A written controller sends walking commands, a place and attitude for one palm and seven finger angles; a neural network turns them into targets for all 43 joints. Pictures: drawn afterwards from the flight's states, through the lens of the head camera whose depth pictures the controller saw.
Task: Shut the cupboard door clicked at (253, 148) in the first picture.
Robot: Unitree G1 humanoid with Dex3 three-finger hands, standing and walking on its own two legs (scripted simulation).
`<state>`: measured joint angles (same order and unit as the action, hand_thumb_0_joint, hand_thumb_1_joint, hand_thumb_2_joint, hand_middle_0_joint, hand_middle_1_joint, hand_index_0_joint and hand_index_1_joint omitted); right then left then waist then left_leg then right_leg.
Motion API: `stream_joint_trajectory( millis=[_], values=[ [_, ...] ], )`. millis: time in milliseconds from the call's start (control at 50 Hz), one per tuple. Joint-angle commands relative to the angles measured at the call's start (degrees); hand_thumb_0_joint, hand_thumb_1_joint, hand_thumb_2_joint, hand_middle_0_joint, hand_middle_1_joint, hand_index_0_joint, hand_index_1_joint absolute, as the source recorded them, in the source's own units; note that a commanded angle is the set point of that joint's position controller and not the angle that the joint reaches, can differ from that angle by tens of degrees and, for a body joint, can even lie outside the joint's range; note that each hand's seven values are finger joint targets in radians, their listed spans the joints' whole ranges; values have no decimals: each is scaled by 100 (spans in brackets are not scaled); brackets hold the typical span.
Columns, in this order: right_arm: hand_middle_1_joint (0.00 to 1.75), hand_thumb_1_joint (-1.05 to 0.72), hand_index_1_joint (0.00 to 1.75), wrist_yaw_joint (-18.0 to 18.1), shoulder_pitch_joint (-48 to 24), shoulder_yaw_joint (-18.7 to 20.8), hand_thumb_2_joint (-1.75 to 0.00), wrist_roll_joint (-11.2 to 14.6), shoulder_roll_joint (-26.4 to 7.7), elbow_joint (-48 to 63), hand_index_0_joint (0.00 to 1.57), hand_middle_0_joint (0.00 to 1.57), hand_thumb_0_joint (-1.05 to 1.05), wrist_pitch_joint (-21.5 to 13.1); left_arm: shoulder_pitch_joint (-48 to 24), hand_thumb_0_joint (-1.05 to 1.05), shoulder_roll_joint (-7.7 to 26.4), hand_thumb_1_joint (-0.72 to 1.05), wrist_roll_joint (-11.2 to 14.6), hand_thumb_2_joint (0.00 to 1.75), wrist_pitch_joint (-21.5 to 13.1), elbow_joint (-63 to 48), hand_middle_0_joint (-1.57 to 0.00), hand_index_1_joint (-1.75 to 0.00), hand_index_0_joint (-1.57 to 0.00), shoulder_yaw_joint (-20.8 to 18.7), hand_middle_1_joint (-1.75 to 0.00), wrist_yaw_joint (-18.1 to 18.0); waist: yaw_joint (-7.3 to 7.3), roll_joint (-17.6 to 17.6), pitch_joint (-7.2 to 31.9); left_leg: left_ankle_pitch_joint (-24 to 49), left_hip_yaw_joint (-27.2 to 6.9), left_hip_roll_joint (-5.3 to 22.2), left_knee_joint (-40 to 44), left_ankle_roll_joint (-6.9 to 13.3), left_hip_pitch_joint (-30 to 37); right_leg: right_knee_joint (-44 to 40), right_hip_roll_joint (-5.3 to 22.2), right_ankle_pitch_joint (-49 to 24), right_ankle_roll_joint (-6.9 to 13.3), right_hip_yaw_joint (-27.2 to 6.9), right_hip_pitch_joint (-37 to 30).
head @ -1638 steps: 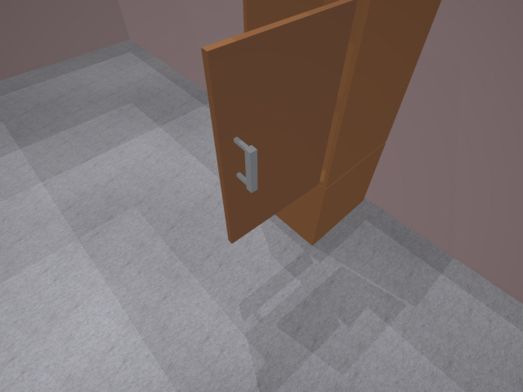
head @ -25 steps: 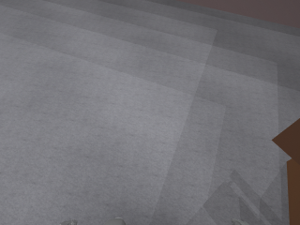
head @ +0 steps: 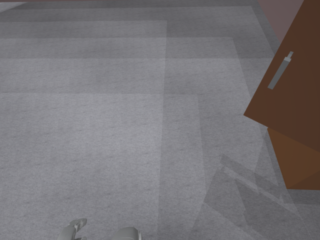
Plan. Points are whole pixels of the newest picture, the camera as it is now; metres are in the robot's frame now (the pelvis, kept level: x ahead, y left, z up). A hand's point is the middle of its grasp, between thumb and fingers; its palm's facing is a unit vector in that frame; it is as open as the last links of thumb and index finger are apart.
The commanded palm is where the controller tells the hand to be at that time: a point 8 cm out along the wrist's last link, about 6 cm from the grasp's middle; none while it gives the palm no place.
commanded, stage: turn to face it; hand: left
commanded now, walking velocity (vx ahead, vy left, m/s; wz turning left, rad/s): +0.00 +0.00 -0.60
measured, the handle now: (280, 70) +0.65 -0.40 -0.01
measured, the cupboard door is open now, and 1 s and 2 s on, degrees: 55 55 55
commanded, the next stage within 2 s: take the last steps up to it in 1.00 s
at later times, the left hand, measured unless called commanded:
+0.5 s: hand (101, 214) +0.20 +0.20 -0.15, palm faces -0.29 -0.93 -0.22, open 7.4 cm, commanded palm none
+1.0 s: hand (129, 205) +0.23 +0.12 -0.17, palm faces -0.47 -0.86 -0.20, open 7.4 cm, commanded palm none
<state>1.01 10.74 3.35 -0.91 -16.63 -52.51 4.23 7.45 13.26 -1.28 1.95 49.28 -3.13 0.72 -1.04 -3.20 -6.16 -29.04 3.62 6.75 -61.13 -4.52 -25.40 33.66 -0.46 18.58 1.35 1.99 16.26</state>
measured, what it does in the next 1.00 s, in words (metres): steps on the spot, turning right: left foot, then right foot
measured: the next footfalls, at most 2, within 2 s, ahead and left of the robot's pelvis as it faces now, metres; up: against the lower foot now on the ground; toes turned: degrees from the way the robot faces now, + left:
left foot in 0.26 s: +0.09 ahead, +0.14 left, +0.00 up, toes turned -6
right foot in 0.62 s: +0.02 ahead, -0.13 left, +0.00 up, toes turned -27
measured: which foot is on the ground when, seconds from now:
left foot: up 0.00-0.24, down 0.26-0.62, up 0.64-0.98, down 1.00-1.00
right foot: down 0.00-0.26, up 0.28-0.60, down 0.62-1.00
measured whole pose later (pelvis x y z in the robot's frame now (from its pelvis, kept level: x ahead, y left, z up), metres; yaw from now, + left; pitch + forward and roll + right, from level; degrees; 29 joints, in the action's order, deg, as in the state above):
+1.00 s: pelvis +0.07 -0.01 +0.00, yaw -30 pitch +2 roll -1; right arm 0.6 10.8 1.5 -0.7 -13.1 -52.4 1.7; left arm 11.2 11.9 -1.3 2.4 53.5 -2.6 0.0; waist -0.3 0.5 -2.6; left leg -15.2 2.4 3.1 -34.0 -3.5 -18.6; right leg 30.3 -2.3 17.9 0.6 -2.1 14.1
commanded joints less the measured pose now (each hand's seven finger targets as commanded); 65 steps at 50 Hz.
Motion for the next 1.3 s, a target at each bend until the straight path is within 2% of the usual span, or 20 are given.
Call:
stream_joint_trajectory(
  millis=[0, 140, 200, 240, 260, 360, 520, 560, 580, 600, 620, 700, 740, 880, 940, 980, 1000, 1080, 1220, 1280],
  values=[
    [30, -90, 30, -1, -90, 51, -90, -1, -354, 611, 20, 20, 0, -221, 83, 0, 1151, 90, 17, 90, -81, -403, -20, -30, -20, -293, -30, -127, 87, 1179, 1030, 519, -243, -72, -96, -114, -568, -1216, 1340, -3024, 899, -1413, -980],
    [30, -90, 30, 9, -88, 31, -90, 51, -279, 719, 20, 20, 0, -288, 169, 0, 1324, 90, -21, 90, -41, -341, -20, -30, -20, -360, -30, -90, 124, 1178, 950, 577, -131, -434, 1843, -51, 220, -1090, 1229, -2690, 908, -2050, -660],
    [30, -90, 30, 63, 531, 40, -90, 56, -424, 506, 20, 20, 0, -399, -96, 0, 1136, 90, 56, 90, 10, -379, -20, -30, -20, -330, -30, -85, -191, 990, 1089, 1807, -186, -355, 3701, 47, 1632, -448, 778, -2201, 369, -1917, 55],
    [30, -90, 30, 86, 757, 172, -90, -69, -1300, 588, 20, 20, 0, -446, 218, 0, 588, 90, 110, 90, 35, -564, -20, -30, -20, -223, -30, 0, -140, -1568, 1215, 3232, -2252, 1896, 4405, 1052, 2476, 1646, -372, 1565, -251, -530, 1511],
    [30, -90, 30, 116, 756, 154, -90, -96, -1240, 591, 20, 20, 0, -443, 85, 0, 758, 90, 31, 90, 55, -537, -20, -30, -20, -234, -30, 10, -217, -1192, 1121, 3399, -2349, 2160, 4390, 1351, 2116, 2738, -173, 1808, -304, -581, 1520],
    [30, -90, 30, 144, 339, 66, -90, -99, -780, 666, 20, 20, 0, -460, -49, 0, 560, 90, 49, 90, 120, -383, -20, -30, -20, -245, -30, 154, 7, -717, 942, 5031, -386, 1246, 3858, 1124, 2352, 3045, 177, 934, -487, -167, 1590],
    [30, -90, 30, 41, 528, 210, -90, -85, -953, 415, 20, 20, 0, -392, -290, 0, 469, 90, 26, 90, 70, -446, -20, -30, -20, -168, -30, 176, -142, -1064, 890, 4572, 211, 1365, 3467, 967, 2100, 645, 40, 456, -287, 417, 382],
    [30, -90, 30, 19, 291, 227, -90, -39, -977, 437, 20, 20, 0, -372, 291, 0, 622, 90, 20, 90, 21, -266, -20, -30, -20, -215, -30, 149, 222, -653, 1004, 3775, 488, 1183, 2805, 613, 1495, -644, 18, -772, -153, 426, -739],
    [30, -90, 30, -20, 280, 201, -90, 23, -765, 500, 20, 20, 0, -367, 720, 0, 1063, 90, -22, 90, -33, -125, -20, -30, -20, -289, -30, 88, 419, 340, 1224, 2648, 787, 799, 1883, 283, 614, -1127, 769, -1763, 111, -464, -1793],
    [30, -90, 30, -34, -74, 58, -90, 41, -278, 794, 20, 20, 0, -351, 1084, 0, 1655, 90, -38, 90, -86, -14, -20, -30, -20, -409, -30, -4, 638, 2109, 1100, -733, 864, -146, 522, -16, -848, -1330, 2166, -3730, 791, -2305, -2191],
    [30, -90, 30, 48, -263, 17, -90, 32, -450, 888, 20, 20, 0, -259, 1301, 0, 1719, 90, 46, 90, -75, 42, -20, -30, -20, -406, -30, -84, 733, 1612, 1080, -917, 14, -131, -281, 5, -907, -1257, 2455, -4538, 1223, -2429, -1748],
    [30, -90, 30, 33, 37, 20, -90, 2, -346, 449, 20, 20, 0, -235, 200, 0, 1038, 90, 44, 90, -101, -193, -20, -30, -20, -235, -30, -168, 110, 1266, 1052, 377, -349, -6, -587, -59, -802, -1188, 1496, -3619, 960, -1300, -1231],
    [30, -90, 30, 0, 184, 4, -90, -7, -247, 353, 20, 20, 0, -209, 145, 0, 1010, 90, 21, 90, -128, -200, -20, -30, -20, -217, -30, -166, 40, 1169, 1063, 617, -224, -97, -131, -73, -482, -1247, 1333, -3428, 879, -1090, -992],
    [30, -90, 30, 15, 82, -35, -90, 30, -125, 375, 20, 20, 0, -285, 297, 0, 1092, 90, -24, 90, -111, -41, -20, -30, -20, -274, -30, -155, 128, 1111, 942, 591, -105, -343, 1746, 12, 128, -1211, 1370, -2944, 1009, -1565, -876],
    [30, -90, 30, 56, 578, -43, -90, 27, -148, 168, 20, 20, 0, -364, 140, 0, 959, 90, 37, 90, -67, 8, -20, -30, -20, -264, -30, -157, -122, 989, 890, 1848, -85, -403, 3389, 93, 1368, -788, 1068, -2290, 580, -1521, -205],
    [30, -90, 30, 89, 779, 51, -90, -68, -853, 152, 20, 20, 0, -455, 492, 0, 429, 90, 97, 90, -15, -54, -20, -30, -20, -163, -30, -112, -45, -918, 1064, 3374, -1676, 1175, 4026, 840, 2217, 461, -28, -47, -57, -637, 804],
    [30, -90, 30, 116, 810, 78, -90, -96, -1006, 227, 20, 20, 0, -419, 440, 0, 415, 90, 83, 90, -16, -127, -20, -30, -20, -142, -30, -98, -97, -1136, 885, 3570, -2158, 1807, 4313, 1365, 1850, 1484, -182, 1528, -169, -317, 949],
    [30, -90, 30, 181, 389, -26, -90, -119, -575, 253, 20, 20, 0, -461, 302, 0, 402, 90, 45, 90, 43, 67, -20, -30, -20, -181, -30, -37, 84, -639, 793, 4581, -1131, 1228, 4081, 1396, 1739, 2748, 112, 1120, -298, -458, 1122],
    [30, -90, 30, 95, 815, 156, -90, -152, -781, -77, 20, 20, 0, -478, -151, 0, 272, 90, -15, 90, 13, 36, -20, -30, -20, -112, -30, 213, -250, -677, 587, 1462, -870, 1349, 4547, 1173, 1836, 980, 127, 837, -217, 169, 778],
    [30, -90, 30, 75, 645, 206, -90, -138, -920, -143, 20, 20, 0, -486, 138, 0, 293, 90, -25, 90, -21, 184, -20, -30, -20, -148, -30, 276, -74, -641, 582, 717, -656, 1328, 4345, 996, 1348, -45, 19, 285, -158, 390, -79]
  ],
)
